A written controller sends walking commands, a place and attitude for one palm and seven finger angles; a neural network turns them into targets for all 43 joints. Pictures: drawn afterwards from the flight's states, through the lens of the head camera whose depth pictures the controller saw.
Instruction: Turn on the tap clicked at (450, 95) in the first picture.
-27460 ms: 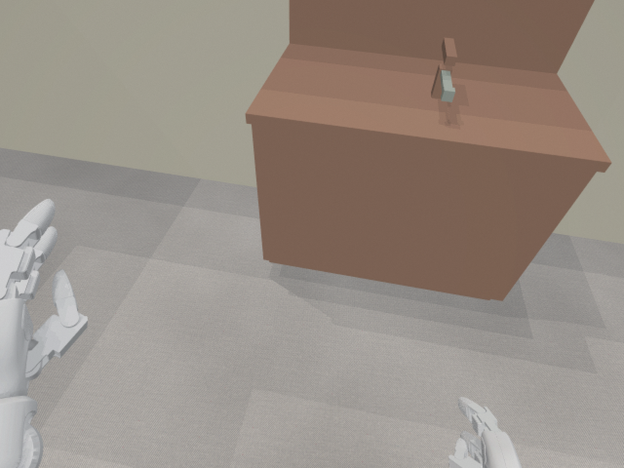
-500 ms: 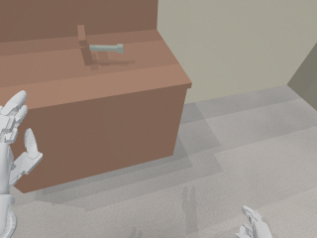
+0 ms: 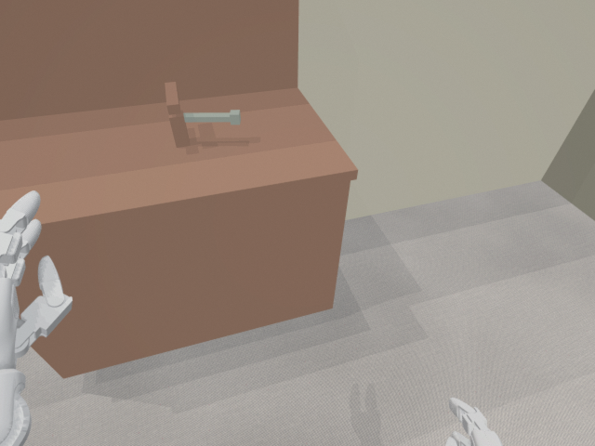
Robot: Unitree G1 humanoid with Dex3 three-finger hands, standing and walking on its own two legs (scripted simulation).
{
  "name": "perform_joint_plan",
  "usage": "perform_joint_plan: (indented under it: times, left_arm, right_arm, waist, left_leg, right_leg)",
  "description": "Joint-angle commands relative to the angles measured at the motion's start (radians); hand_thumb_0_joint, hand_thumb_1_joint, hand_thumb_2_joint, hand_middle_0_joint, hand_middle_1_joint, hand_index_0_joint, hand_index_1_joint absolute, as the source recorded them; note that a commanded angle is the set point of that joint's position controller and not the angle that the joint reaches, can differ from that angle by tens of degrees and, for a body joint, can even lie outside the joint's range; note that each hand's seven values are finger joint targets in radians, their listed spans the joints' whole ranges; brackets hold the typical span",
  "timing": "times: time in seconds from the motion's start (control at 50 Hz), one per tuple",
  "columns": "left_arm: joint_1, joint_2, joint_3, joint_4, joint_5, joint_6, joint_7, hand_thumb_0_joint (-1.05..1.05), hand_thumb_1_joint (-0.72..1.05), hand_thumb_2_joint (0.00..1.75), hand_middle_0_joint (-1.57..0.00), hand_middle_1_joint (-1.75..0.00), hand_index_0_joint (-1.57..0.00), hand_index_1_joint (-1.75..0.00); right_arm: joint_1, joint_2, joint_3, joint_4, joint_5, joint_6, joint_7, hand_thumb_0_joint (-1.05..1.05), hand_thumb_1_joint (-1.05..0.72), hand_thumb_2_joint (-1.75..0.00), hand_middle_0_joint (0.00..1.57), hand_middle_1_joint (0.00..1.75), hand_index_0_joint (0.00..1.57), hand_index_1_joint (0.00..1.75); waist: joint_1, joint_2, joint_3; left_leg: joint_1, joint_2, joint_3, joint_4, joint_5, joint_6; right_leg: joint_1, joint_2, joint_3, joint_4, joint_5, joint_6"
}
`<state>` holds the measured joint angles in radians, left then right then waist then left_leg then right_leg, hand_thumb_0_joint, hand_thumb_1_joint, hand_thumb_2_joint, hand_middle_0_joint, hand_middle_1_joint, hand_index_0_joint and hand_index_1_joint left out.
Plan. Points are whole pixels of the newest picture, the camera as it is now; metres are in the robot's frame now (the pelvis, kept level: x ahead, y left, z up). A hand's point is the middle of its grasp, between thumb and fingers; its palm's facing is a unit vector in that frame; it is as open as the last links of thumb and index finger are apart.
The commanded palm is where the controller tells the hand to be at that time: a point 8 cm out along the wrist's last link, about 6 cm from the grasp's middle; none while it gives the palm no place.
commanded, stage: stop stepping back and stand still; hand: left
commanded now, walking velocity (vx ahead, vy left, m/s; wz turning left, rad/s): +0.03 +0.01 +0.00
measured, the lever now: (235, 117) +0.88 +0.19 +0.04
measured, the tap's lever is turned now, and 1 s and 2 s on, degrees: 75 75 75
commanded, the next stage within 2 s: stand and check the lever's angle in 0.08 s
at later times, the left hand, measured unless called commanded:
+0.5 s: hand (74, 282) +0.25 +0.25 +0.17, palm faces +0.39 -0.83 -0.39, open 7.4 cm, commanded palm +0.19 +0.29 +0.18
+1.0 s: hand (63, 289) +0.24 +0.27 +0.16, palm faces +0.38 -0.84 -0.37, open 7.4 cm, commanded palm +0.19 +0.30 +0.18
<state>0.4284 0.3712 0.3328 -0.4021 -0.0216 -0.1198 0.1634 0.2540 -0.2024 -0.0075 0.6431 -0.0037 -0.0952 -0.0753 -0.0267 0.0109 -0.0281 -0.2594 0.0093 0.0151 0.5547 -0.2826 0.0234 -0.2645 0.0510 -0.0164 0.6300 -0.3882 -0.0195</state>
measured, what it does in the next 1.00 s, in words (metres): stands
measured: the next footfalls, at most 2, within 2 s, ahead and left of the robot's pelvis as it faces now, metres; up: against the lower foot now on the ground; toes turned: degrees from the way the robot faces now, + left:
none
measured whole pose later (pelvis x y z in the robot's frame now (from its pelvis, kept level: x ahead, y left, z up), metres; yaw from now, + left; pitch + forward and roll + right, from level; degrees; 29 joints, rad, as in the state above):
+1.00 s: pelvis +0.03 +0.02 +0.01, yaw +0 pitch +0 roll -1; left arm 0.47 0.35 0.30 -0.43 -0.05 -0.13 0.15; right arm 0.19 -0.21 0.00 0.61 0.00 -0.07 -0.07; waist 0.01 0.02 0.02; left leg -0.22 0.00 0.03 0.43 -0.20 0.02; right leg -0.16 0.04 0.01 0.36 -0.19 -0.01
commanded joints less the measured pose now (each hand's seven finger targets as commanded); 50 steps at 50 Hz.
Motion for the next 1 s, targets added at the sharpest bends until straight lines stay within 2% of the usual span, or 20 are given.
perform_joint_plan:
  times: [0.0,0.02,0.04,0.08,0.1,0.12,0.14,0.16,0.18,0.2,0.22,0.24,0.28,0.36,0.46,0.52,0.56,0.6,0.88,0.98]
  left_arm:
    - [-0.062,0.134,0.085,-0.174,0.0,-0.073,-0.007,0.0,0.9,0.9,-0.2,-0.3,-0.2,-0.3]
    - [-0.09,0.136,0.078,-0.198,-0.001,-0.079,-0.01,0.0,0.9,0.9,-0.2,-0.3,-0.2,-0.3]
    - [-0.096,0.119,0.06,-0.206,-0.011,-0.084,-0.011,0.0,0.9,0.9,-0.2,-0.3,-0.2,-0.3]
    - [-0.1,0.15,0.085,-0.25,-0.02,-0.09,-0.006,0.0,0.9,0.9,-0.2,-0.3,-0.2,-0.3]
    - [-0.113,0.16,0.096,-0.269,-0.021,-0.098,-0.001,0.0,0.9,0.9,-0.2,-0.3,-0.2,-0.3]
    - [-0.122,0.171,0.109,-0.279,-0.021,-0.1,0.005,0.0,0.9,0.9,-0.2,-0.3,-0.2,-0.3]
    - [-0.106,0.163,0.107,-0.286,-0.024,-0.104,0.008,0.0,0.9,0.9,-0.2,-0.3,-0.2,-0.3]
    - [-0.084,0.166,0.117,-0.282,-0.028,-0.107,0.012,0.0,0.9,0.9,-0.2,-0.3,-0.2,-0.3]
    - [-0.08,0.16,0.111,-0.28,-0.028,-0.105,0.011,0.0,0.9,0.9,-0.2,-0.3,-0.2,-0.3]
    - [-0.069,0.158,0.109,-0.265,-0.03,-0.104,0.008,0.0,0.9,0.9,-0.2,-0.3,-0.2,-0.3]
    - [-0.064,0.179,0.135,-0.26,-0.026,-0.1,0.003,0.0,0.9,0.9,-0.2,-0.3,-0.2,-0.3]
    - [-0.078,0.15,0.108,-0.268,-0.02,-0.103,0.0,0.0,0.9,0.9,-0.2,-0.3,-0.2,-0.3]
    - [-0.067,0.149,0.108,-0.257,-0.017,-0.105,0.002,0.0,0.9,0.9,-0.2,-0.3,-0.2,-0.3]
    - [-0.009,0.132,0.093,-0.25,-0.023,-0.098,-0.001,0.0,0.9,0.9,-0.2,-0.3,-0.2,-0.3]
    - [0.0,0.138,0.094,-0.252,-0.028,-0.085,-0.001,0.0,0.9,0.9,-0.2,-0.3,-0.2,-0.3]
    - [-0.024,0.162,0.113,-0.261,-0.032,-0.08,0.001,0.0,0.9,0.9,-0.2,-0.3,-0.2,-0.3]
    - [-0.031,0.148,0.097,-0.266,-0.031,-0.079,0.0,0.0,0.9,0.9,-0.2,-0.3,-0.2,-0.3]
    - [-0.027,0.153,0.102,-0.263,-0.033,-0.077,0.002,0.0,0.9,0.9,-0.2,-0.3,-0.2,-0.3]
    - [-0.015,0.142,0.088,-0.23,-0.034,-0.071,0.005,0.0,0.9,0.9,-0.2,-0.3,-0.2,-0.3]
    - [-0.029,0.152,0.093,-0.248,-0.03,-0.08,0.009,0.0,0.9,0.9,-0.2,-0.3,-0.2,-0.3]
  right_arm:
    - [-0.139,-0.116,-0.048,-0.155,-0.005,-0.048,0.005,0.0,-0.9,-0.9,0.2,0.3,0.2,0.3]
    - [-0.131,-0.115,-0.049,-0.155,0.001,-0.051,0.018,0.0,-0.9,-0.9,0.2,0.3,0.2,0.3]
    - [-0.11,-0.108,-0.054,-0.15,0.011,-0.063,0.026,0.0,-0.9,-0.9,0.2,0.3,0.2,0.3]
    - [-0.109,-0.119,-0.054,-0.156,0.016,-0.073,0.025,0.0,-0.9,-0.9,0.2,0.3,0.2,0.3]
    - [-0.118,-0.113,-0.044,-0.154,0.014,-0.075,0.021,0.0,-0.9,-0.9,0.2,0.3,0.2,0.3]
    - [-0.128,-0.111,-0.038,-0.147,0.009,-0.077,0.013,0.0,-0.9,-0.9,0.2,0.3,0.2,0.3]
    - [-0.136,-0.109,-0.035,-0.148,0.006,-0.079,0.007,0.0,-0.9,-0.9,0.2,0.3,0.2,0.3]
    - [-0.148,-0.122,-0.041,-0.153,0.004,-0.078,0.002,0.0,-0.9,-0.9,0.2,0.3,0.2,0.3]
    - [-0.159,-0.135,-0.049,-0.161,0.01,-0.074,0.001,0.0,-0.9,-0.9,0.2,0.3,0.2,0.3]
    - [-0.166,-0.143,-0.056,-0.167,0.018,-0.068,0.0,0.0,-0.9,-0.9,0.2,0.3,0.2,0.3]
    - [-0.172,-0.128,-0.044,-0.165,0.009,-0.068,-0.002,0.0,-0.9,-0.9,0.2,0.3,0.2,0.3]
    - [-0.167,-0.118,-0.036,-0.165,0.008,-0.067,-0.001,0.0,-0.9,-0.9,0.2,0.3,0.2,0.3]
    - [-0.165,-0.121,-0.037,-0.166,0.006,-0.07,0.0,0.0,-0.9,-0.9,0.2,0.3,0.2,0.3]
    - [-0.155,-0.124,-0.044,-0.175,0.006,-0.071,0.005,0.0,-0.9,-0.9,0.2,0.3,0.2,0.3]
    - [-0.159,-0.123,-0.043,-0.182,0.007,-0.056,0.005,0.0,-0.9,-0.9,0.2,0.3,0.2,0.3]
    - [-0.17,-0.122,-0.042,-0.187,0.005,-0.046,-0.001,0.0,-0.9,-0.9,0.2,0.3,0.2,0.3]
    - [-0.171,-0.121,-0.04,-0.19,0.006,-0.041,-0.001,0.0,-0.9,-0.9,0.2,0.3,0.2,0.3]
    - [-0.173,-0.12,-0.04,-0.193,0.006,-0.039,-0.003,0.0,-0.9,-0.9,0.2,0.3,0.2,0.3]
    - [-0.18,-0.125,-0.04,-0.193,0.006,-0.031,-0.005,0.0,-0.9,-0.9,0.2,0.3,0.2,0.3]
    - [-0.183,-0.128,-0.04,-0.193,0.004,-0.036,-0.008,0.0,-0.9,-0.9,0.2,0.3,0.2,0.3]
  waist:
    - [0.027,-0.109,0.058]
    - [0.018,-0.159,0.033]
    - [0.017,-0.171,-0.024]
    - [0.02,-0.117,-0.021]
    - [0.019,-0.093,-0.029]
    - [0.011,-0.037,-0.047]
    - [0.017,0.021,-0.055]
    - [0.031,0.071,-0.057]
    - [0.041,0.08,-0.047]
    - [0.045,0.056,-0.024]
    - [0.035,0.091,0.002]
    - [0.033,0.085,0.012]
    - [0.037,0.071,-0.021]
    - [0.036,0.043,-0.1]
    - [0.034,0.039,-0.111]
    - [0.033,0.031,-0.106]
    - [0.035,0.051,-0.104]
    - [0.036,0.039,-0.11]
    - [0.037,0.029,-0.076]
    - [0.038,0.059,-0.079]
  left_leg:
    - [-0.251,0.024,-0.036,0.107,-0.196,0.009]
    - [-0.246,0.007,-0.004,0.255,-0.112,-0.009]
    - [-0.225,0.011,-0.027,0.31,-0.124,-0.016]
    - [-0.175,0.034,-0.041,0.221,-0.124,-0.014]
    - [-0.11,0.039,-0.034,0.115,-0.087,-0.008]
    - [-0.017,0.033,-0.02,-0.006,0.008,-0.006]
    - [0.066,0.031,-0.033,-0.094,0.111,0.001]
    - [0.106,0.077,-0.091,-0.142,0.176,0.016]
    - [0.106,0.115,-0.144,-0.153,0.163,0.029]
    - [0.074,0.12,-0.153,-0.144,0.106,0.031]
    - [0.054,0.104,-0.145,-0.166,0.085,0.033]
    - [0.028,0.105,-0.151,-0.187,0.094,0.029]
    - [0.033,0.098,-0.132,-0.186,0.117,0.024]
    - [0.103,0.09,-0.1,-0.154,0.279,0.011]
    - [0.12,0.082,-0.078,-0.14,0.346,0.0]
    - [0.119,0.075,-0.073,-0.142,0.334,-0.003]
    - [0.119,0.073,-0.073,-0.151,0.324,-0.005]
    - [0.128,0.07,-0.07,-0.147,0.341,-0.003]
    - [0.097,0.055,-0.072,-0.184,0.202,-0.007]
    - [0.087,0.057,-0.08,-0.205,0.163,-0.004]
  right_leg:
    - [0.126,-0.182,0.317,-0.375,-0.094,-0.096]
    - [0.114,-0.31,0.479,-0.436,-0.05,-0.143]
    - [0.13,-0.33,0.483,-0.411,0.007,-0.168]
    - [0.136,-0.316,0.376,-0.339,0.253,-0.165]
    - [0.128,-0.297,0.311,-0.295,0.322,-0.147]
    - [0.11,-0.263,0.257,-0.245,0.352,-0.112]
    - [0.084,-0.202,0.201,-0.203,0.322,-0.068]
    - [0.056,-0.138,0.149,-0.183,0.26,-0.029]
    - [0.034,-0.092,0.128,-0.191,0.199,-0.002]
    - [0.036,-0.08,0.139,-0.229,0.161,0.014]
    - [0.022,-0.08,0.132,-0.232,0.165,0.006]
    - [0.056,-0.068,0.105,-0.22,0.186,0.005]
    - [0.096,-0.065,0.1,-0.227,0.236,0.006]
    - [0.131,-0.077,0.101,-0.23,0.358,0.007]
    - [0.137,-0.085,0.104,-0.245,0.423,0.005]
    - [0.135,-0.088,0.109,-0.26,0.427,0.004]
    - [0.139,-0.086,0.107,-0.263,0.416,0.003]
    - [0.142,-0.086,0.103,-0.267,0.432,0.005]
    - [0.118,-0.081,0.103,-0.324,0.322,0.007]
    - [0.124,-0.073,0.092,-0.319,0.295,0.009]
